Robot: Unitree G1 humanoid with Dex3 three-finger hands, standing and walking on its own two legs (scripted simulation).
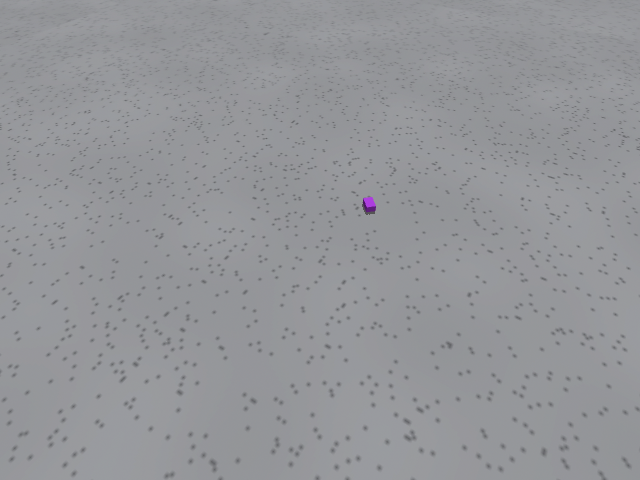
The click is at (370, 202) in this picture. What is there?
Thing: small brick
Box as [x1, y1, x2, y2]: [363, 197, 375, 211]
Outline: 363,198 363,204 366,211 375,210 375,205 372,197
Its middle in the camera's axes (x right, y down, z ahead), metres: +0.22 -0.17 +1.80
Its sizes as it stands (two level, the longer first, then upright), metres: 0.064 0.044 0.031
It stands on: the floor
